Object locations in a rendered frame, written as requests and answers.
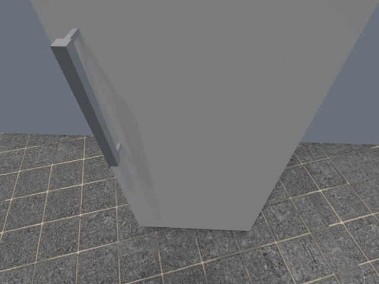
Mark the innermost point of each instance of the fridge door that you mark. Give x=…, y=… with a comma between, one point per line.
x=208, y=98

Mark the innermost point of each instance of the handle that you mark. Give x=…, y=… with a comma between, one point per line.
x=68, y=59

